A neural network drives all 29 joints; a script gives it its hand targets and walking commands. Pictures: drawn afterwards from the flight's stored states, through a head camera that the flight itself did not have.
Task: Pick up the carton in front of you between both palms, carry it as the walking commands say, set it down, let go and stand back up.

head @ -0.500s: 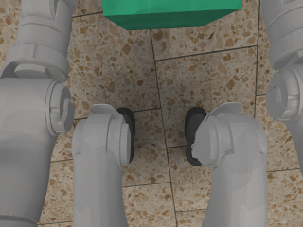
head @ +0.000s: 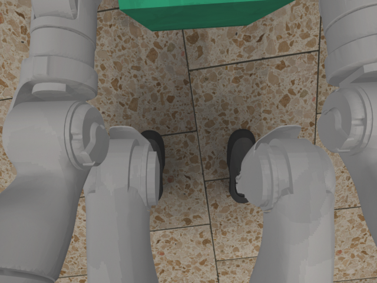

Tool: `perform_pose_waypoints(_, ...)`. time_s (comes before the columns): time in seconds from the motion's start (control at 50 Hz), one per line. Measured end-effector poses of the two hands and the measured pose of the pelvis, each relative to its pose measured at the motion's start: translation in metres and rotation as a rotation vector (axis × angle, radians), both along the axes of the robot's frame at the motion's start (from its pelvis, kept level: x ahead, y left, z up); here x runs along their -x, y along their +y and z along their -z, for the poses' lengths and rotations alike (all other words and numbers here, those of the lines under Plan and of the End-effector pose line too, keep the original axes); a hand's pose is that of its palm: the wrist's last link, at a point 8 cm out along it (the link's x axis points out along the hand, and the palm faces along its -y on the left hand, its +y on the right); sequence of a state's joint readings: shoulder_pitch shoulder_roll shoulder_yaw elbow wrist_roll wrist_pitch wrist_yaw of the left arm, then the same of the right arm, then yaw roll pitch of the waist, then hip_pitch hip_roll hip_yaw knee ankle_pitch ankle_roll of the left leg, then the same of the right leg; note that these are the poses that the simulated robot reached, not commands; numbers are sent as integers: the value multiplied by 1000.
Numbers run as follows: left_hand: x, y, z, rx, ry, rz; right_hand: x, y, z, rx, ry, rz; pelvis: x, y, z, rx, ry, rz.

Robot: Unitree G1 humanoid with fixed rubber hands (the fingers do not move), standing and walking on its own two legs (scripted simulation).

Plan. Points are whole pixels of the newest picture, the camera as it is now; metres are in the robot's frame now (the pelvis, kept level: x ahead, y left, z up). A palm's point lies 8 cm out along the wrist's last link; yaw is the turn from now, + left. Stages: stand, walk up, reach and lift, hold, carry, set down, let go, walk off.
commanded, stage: reach and lift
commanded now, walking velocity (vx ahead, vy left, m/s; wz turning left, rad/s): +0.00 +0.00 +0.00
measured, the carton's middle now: out of the picture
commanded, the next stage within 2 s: none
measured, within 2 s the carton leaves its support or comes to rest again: leaves its support in 0.10 s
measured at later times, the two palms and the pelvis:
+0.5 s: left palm out of the picture +0.51 +0.15 +0.04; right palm out of the picture +0.51 -0.15 +0.04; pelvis -0.02 +0.01 +0.10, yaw -1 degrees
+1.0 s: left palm out of the picture +0.47 +0.15 +0.18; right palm out of the picture +0.47 -0.15 +0.17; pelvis +0.02 +0.01 +0.21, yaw -1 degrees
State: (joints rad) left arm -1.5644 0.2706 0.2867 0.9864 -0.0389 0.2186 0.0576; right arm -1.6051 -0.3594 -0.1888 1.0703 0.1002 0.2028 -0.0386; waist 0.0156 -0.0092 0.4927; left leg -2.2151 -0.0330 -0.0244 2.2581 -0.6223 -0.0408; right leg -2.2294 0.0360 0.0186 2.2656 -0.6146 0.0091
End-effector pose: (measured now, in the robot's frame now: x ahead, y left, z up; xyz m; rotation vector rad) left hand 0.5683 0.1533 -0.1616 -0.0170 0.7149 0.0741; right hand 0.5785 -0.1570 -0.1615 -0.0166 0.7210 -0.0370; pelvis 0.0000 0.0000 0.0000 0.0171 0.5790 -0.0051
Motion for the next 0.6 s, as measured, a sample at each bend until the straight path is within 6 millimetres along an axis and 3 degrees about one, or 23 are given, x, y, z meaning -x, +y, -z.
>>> perform_pose_waypoints(0.08, 0, -1, -8, -24, 12, -17, 3, 4, -4, 25, 9, 25, -4, 0, 0, 0, 27, -1)
perform_pose_waypoints(0.14, 3, -1, -27, -52, 2, -68, 8, 10, -20, 41, -1, 47, -5, 1, -8, 0, 32, 3)
perform_pose_waypoints(0.4, 45, -9, -165, -16, -17, -61, 53, 3, -166, 20, -19, 88, 7, 8, -71, 4, 143, 12)
perform_pose_waypoints(0.48, 56, -7, -192, -20, -12, -57, 63, 4, -194, 23, -13, 85, 14, 8, -92, 4, 154, 15)
perform_pose_waypoints(0.6, 65, -2, -219, -22, -18, -65, 70, 9, -220, 18, -19, 82, 18, 8, -115, 6, 164, 9)
